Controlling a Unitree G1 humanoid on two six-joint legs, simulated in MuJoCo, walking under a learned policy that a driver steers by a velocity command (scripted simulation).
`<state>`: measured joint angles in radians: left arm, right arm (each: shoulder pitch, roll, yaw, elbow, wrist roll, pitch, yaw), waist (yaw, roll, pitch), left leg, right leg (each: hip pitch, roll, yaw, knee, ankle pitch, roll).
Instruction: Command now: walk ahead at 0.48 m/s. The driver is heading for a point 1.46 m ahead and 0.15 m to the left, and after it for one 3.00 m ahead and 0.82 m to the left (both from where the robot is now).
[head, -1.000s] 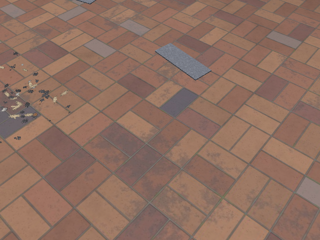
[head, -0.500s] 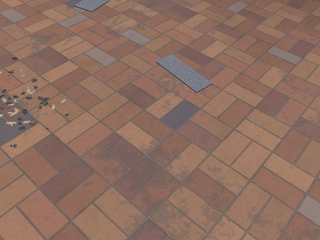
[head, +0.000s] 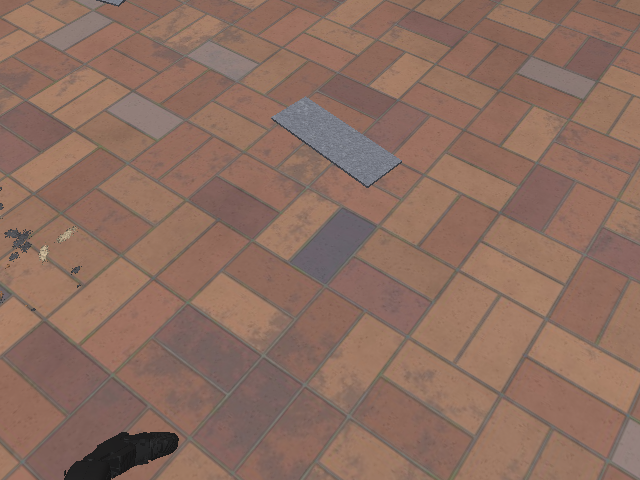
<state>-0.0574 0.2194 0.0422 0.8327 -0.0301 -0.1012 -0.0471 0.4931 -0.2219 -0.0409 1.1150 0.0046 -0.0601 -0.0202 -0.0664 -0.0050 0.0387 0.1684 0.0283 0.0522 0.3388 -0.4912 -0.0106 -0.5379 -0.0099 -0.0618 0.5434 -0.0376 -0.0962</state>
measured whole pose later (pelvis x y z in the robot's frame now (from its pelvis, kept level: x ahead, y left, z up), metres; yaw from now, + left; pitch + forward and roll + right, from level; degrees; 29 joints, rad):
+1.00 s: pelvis +0.57 +0.03 +0.03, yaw +0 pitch +2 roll +2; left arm 0.03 0.24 0.06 0.89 -0.02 -0.08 -0.02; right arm 0.38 -0.23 -0.05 1.02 0.01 -0.09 -0.01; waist -0.07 -0.04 0.00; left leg 0.04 -0.06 0.06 0.19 -0.26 0.04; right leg -0.65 -0.10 0.01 0.58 0.07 -0.02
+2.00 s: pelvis +1.14 +0.07 +0.03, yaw +18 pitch +2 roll +0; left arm 0.05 0.28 0.07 0.81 0.01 -0.11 0.01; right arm 0.31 -0.25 -0.07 0.83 0.01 -0.06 0.00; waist -0.05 -0.03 0.02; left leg -0.15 -0.11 -0.09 0.32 -0.20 0.09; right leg -0.66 -0.11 0.08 0.70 -0.01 0.04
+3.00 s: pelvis +1.66 +0.26 +0.04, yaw +21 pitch +2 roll +1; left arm 0.14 0.30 0.05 0.82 0.00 -0.07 0.00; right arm 0.34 -0.26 -0.06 0.85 0.00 -0.09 0.02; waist -0.05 -0.05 0.00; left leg -0.13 -0.06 0.05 0.26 -0.16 0.07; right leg -0.67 -0.13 0.04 0.90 -0.13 0.01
